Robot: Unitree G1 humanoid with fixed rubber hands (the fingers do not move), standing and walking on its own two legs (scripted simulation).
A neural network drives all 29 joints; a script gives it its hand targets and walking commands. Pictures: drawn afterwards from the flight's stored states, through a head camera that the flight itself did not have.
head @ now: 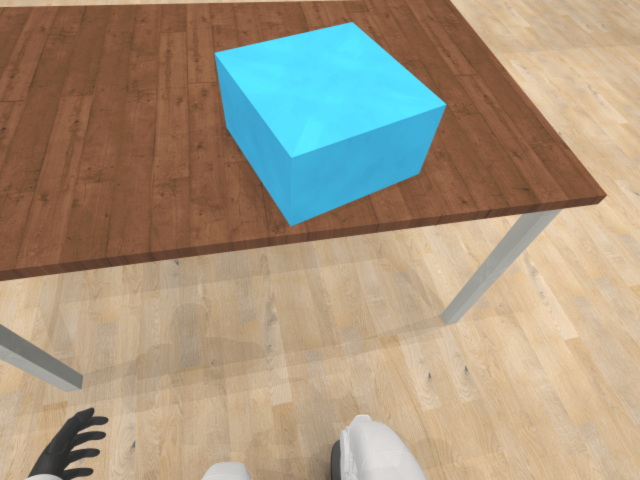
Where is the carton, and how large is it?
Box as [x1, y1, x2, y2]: [214, 22, 446, 225]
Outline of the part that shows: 352,22 214,53 226,126 290,225 305,220 418,173 446,104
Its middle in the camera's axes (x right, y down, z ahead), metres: +0.00 -0.22 +0.68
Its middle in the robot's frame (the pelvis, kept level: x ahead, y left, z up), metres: +0.67 -0.01 +0.03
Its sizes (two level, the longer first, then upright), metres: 0.276 0.275 0.154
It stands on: a table, 0.69 m high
